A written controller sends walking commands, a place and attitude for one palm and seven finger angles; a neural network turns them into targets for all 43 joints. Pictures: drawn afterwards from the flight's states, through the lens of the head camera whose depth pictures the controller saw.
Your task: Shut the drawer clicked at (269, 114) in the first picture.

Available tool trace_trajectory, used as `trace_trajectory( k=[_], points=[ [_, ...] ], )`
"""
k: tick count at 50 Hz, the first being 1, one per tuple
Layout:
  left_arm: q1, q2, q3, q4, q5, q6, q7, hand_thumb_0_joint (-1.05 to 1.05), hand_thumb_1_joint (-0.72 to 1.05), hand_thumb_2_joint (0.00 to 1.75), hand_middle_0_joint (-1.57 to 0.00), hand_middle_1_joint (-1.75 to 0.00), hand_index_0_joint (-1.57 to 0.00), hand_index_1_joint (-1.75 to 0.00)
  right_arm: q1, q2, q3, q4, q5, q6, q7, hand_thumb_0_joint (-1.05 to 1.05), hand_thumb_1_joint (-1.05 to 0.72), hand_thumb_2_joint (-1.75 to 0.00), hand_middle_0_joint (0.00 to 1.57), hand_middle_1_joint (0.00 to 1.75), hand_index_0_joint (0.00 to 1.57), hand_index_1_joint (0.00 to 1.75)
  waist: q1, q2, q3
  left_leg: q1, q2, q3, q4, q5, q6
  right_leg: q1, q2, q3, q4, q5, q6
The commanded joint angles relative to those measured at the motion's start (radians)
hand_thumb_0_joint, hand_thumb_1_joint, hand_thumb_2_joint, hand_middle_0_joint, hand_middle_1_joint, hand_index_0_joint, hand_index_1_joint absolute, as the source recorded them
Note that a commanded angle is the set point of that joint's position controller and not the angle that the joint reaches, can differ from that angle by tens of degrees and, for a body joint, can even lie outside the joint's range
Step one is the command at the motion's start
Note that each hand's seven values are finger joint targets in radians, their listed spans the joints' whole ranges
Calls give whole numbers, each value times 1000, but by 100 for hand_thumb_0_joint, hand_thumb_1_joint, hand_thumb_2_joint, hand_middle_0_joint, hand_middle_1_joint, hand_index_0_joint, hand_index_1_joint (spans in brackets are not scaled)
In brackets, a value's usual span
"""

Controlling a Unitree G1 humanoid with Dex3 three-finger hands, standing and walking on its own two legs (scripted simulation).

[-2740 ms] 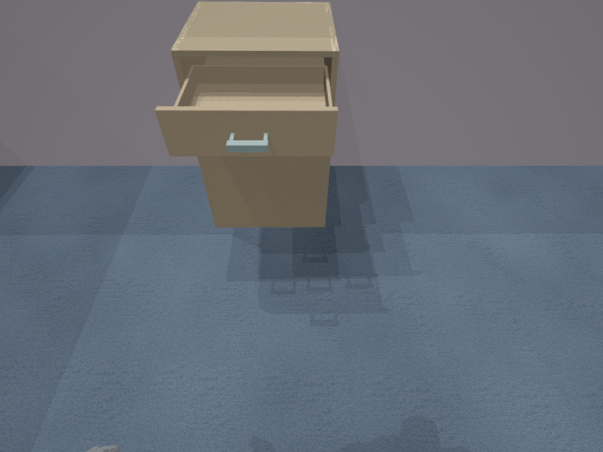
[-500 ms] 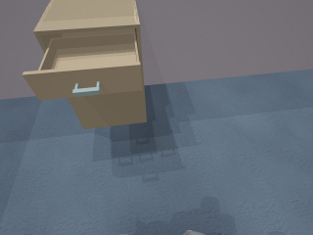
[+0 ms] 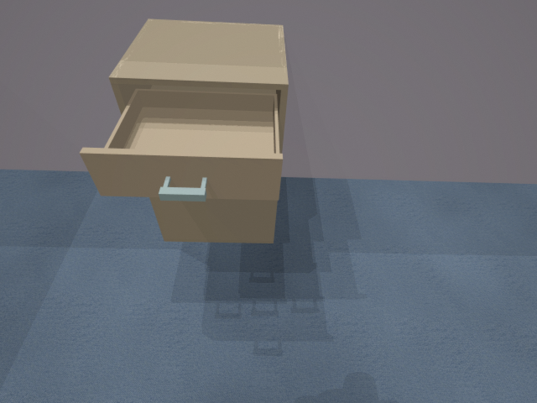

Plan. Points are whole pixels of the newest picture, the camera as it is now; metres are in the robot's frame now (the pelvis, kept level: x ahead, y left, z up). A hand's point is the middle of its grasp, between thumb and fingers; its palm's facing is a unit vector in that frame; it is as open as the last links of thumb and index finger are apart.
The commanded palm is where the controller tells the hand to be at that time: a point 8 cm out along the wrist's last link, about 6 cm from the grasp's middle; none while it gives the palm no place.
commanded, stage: take the last steps up to it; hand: left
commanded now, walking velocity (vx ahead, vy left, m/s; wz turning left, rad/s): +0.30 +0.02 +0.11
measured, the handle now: (184, 187) +0.57 +0.23 -0.08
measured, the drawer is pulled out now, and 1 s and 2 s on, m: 0.30 0.30 0.30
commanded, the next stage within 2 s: come to a stop and stand still in 0.84 s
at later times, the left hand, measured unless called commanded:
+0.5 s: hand out of the picture +0.00 +0.17 -0.19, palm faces +0.18 -0.98 -0.13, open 7.4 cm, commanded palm none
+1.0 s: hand (176, 333) +0.27 +0.19 -0.16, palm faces +0.11 -0.97 -0.23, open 7.2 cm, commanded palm none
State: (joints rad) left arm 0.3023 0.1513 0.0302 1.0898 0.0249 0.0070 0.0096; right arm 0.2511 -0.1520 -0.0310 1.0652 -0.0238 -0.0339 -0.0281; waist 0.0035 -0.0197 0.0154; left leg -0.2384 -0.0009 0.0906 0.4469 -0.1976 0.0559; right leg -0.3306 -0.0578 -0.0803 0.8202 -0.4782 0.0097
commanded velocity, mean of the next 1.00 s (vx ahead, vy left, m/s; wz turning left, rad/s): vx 0.20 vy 0.01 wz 0.02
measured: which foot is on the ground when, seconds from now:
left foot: down 0.00-0.10, up 0.12-0.44, down 0.46-0.84, up 0.86-1.00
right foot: up 0.00-0.08, down 0.10-0.46, up 0.48-0.80, down 0.82-1.00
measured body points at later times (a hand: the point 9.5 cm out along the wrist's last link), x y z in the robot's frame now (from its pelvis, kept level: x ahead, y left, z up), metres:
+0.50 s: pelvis +0.12 +0.03 -0.02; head +0.13 +0.05 +0.43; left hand -0.01 +0.22 -0.18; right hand +0.22 -0.20 -0.15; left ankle +0.18 +0.14 -0.74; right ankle +0.03 -0.12 -0.71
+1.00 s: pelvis +0.24 +0.01 +0.00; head +0.24 -0.01 +0.45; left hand +0.26 +0.24 -0.14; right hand +0.24 -0.21 -0.17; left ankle +0.23 +0.13 -0.68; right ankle +0.26 -0.07 -0.74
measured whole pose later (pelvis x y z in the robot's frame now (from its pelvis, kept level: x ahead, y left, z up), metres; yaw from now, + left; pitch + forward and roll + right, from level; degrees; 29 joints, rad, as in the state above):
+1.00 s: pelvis +0.24 +0.01 +0.00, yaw +3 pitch -2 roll +1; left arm 0.27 0.14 0.04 1.05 0.02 -0.05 0.03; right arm 0.30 -0.15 -0.05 1.11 -0.02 0.00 -0.01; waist -0.01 0.03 0.02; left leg -0.42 0.06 0.08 0.99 -0.36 -0.01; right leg -0.19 -0.01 -0.14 0.44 -0.22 -0.06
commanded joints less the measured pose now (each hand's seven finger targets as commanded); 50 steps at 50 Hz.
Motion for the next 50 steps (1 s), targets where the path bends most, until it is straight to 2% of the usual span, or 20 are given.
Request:
trace_trajectory(
  k=[1, 3, 4, 5, 6, 11, 17, 20, 21, 22, 23, 26, 29, 35, 39, 40, 42, 43, 46, 50],
  points=[
    [62, 20, 9, -40, 5, -32, -9, 0, 90, 90, -20, -30, -20, -30, 67, -154, -38, -15, 2, 3, 5, 0, -90, -90, 20, 30, 20, 30, 3, 120, 31, -41, 216, -258, -192, -251, 112, 87, 21, -30, -216, 84, -3],
    [162, 64, 22, -6, 8, -46, -4, 0, 90, 90, -20, -30, -20, -30, 32, -121, -35, -23, 12, 5, 11, 0, -90, -90, 20, 30, 20, 30, 53, 2, 44, -204, 123, -180, -28, -329, 43, 289, -22, 39, -435, 122, -14],
    [221, 129, 36, 6, 14, -52, 5, 0, 90, 90, -20, -30, -20, -30, 9, -67, -24, -51, 17, 3, 17, 0, -90, -90, 20, 30, 20, 30, 81, -179, 77, -363, 14, -55, 192, -318, -7, 355, -198, 285, -574, -52, -81],
    [276, 200, 51, 7, 7, -48, 11, 0, 90, 90, -20, -30, -20, -30, -59, -62, -26, -97, 6, 4, 29, 0, -90, -90, 20, 30, 20, 30, 109, -233, 108, -454, -1, -3, 377, -357, -28, 323, -369, 507, -715, -208, -174],
    [271, 195, 53, 10, 2, -59, 14, 0, 90, 90, -20, -30, -20, -30, -94, -97, -36, -99, -2, 5, 34, 0, -90, -90, 20, 30, 20, 30, 99, -169, 123, -471, 39, -61, 502, -306, -25, 269, -376, 538, -734, -240, -204],
    [178, 104, 33, -3, 7, -82, 20, 0, 90, 90, -20, -30, -20, -30, -49, -47, -37, -64, -1, 13, 52, 0, -90, -90, 20, 30, 20, 30, 18, -90, 161, -384, 108, -39, 531, -101, -53, 165, -269, 210, -683, 155, -157],
    [212, 134, 40, 22, 6, -78, 16, 0, 90, 90, -20, -30, -20, -30, -106, -22, -26, -100, 6, 0, 62, 0, -90, -90, 20, 30, 20, 30, 37, -128, 135, -213, 73, 35, 252, -63, -42, 168, -230, 98, -624, 295, -141],
    [187, 131, 47, 25, 1, -67, 13, 0, 90, 90, -20, -30, -20, -30, 17, -51, -28, -62, 1, -17, 50, 0, -90, -90, 20, 30, 20, 30, -22, -95, 84, 44, 29, 84, 72, -9, -31, 109, -167, 33, -455, 340, -105],
    [196, 102, 40, 24, -1, -64, 9, 0, 90, 90, -20, -30, -20, -30, 132, -102, -39, -27, -3, -24, 37, 0, -90, -90, 20, 30, 20, 30, -63, 6, 19, 217, 62, 38, 18, -30, -16, 53, -127, 5, -262, 382, -84],
    [214, 50, 34, 5, -9, -62, 2, 0, 90, 90, -20, -30, -20, -30, 248, -212, -66, -3, -15, -32, 22, 0, -90, -90, 20, 30, 20, 30, -98, 239, -76, 382, 302, -279, -78, -73, 60, -128, -23, -73, 16, 137, -34],
    [163, 37, 27, -43, -3, -62, 2, 0, 90, 90, -20, -30, -20, -30, 335, -281, -75, 6, -2, -23, 13, 0, -90, -90, 20, 30, 20, 30, -115, 294, -88, 397, 456, -505, -195, -44, 132, -261, 34, -29, 252, -110, -24],
    [68, 43, 39, -33, 3, -56, -7, 0, 90, 90, -20, -30, -20, -30, 124, -134, -41, -27, 3, -29, 6, 0, -90, -90, 20, 30, 20, 30, -48, 160, 49, 108, 377, -326, -262, -157, 137, -292, -71, 65, 398, 70, -37],
    [121, 6, 34, -11, 6, -32, -14, 0, 90, 90, -20, -30, -20, -30, 59, -88, -31, -36, 2, -43, 2, 0, -90, -90, 20, 30, 20, 30, 15, 141, 48, -13, 306, -144, -269, 25, 113, -164, -81, 42, 252, 145, -16],
    [22, 11, 28, -64, 6, -19, -16, 0, 90, 90, -20, -30, -20, -30, 57, -129, -44, -28, -4, -25, 10, 0, -90, -90, 20, 30, 20, 30, 13, 114, 69, -57, 291, -122, -285, -145, 128, -45, -48, -5, -62, 176, -7],
    [53, 39, 33, -59, 11, -32, -12, 0, 90, 90, -20, -30, -20, -30, 55, -120, -42, -16, -4, -7, 14, 0, -90, -90, 20, 30, 20, 30, 46, 66, 65, -119, 237, -105, -142, -249, 72, 158, 9, -41, -274, 239, -6],
    [99, 70, 39, -45, 11, -41, -7, 0, 90, 90, -20, -30, -20, -30, 55, -97, -37, -14, 0, -7, 16, 0, -90, -90, 20, 30, 20, 30, 68, 0, 50, -158, 176, -58, -25, -275, 32, 241, -18, 13, -371, 208, -17],
    [204, 220, 62, -27, 4, -52, 3, 0, 90, 90, -20, -30, -20, -30, 45, -40, -19, -60, 5, -5, 27, 0, -90, -90, 20, 30, 20, 30, 95, -279, 29, -386, 22, 66, 397, -401, -40, 357, -342, 471, -619, 106, -180],
    [207, 221, 65, -25, -4, -59, 9, 0, 90, 90, -20, -30, -20, -30, 29, -74, -27, -64, 1, 5, 25, 0, -90, -90, 20, 30, 20, 30, 94, -308, 13, -384, 45, -11, 540, -386, -35, 323, -364, 522, -664, 129, -210],
    [71, 124, 41, -54, -5, -70, 16, 0, 90, 90, -20, -30, -20, -30, 31, -51, -28, -23, -1, 1, 28, 0, -90, -90, 20, 30, 20, 30, 26, -63, 47, -350, 97, -64, 640, -172, -49, 234, -267, 272, -613, 386, -195],
    [8, 82, 17, -62, -3, -68, 23, 0, 90, 90, -20, -30, -20, -30, 97, 8, -3, 17, 10, 27, 15, 0, -90, -90, 20, 30, 20, 30, -25, -51, 38, -148, 79, -34, 398, -123, -90, 113, -195, 84, -567, 775, -166]
  ],
)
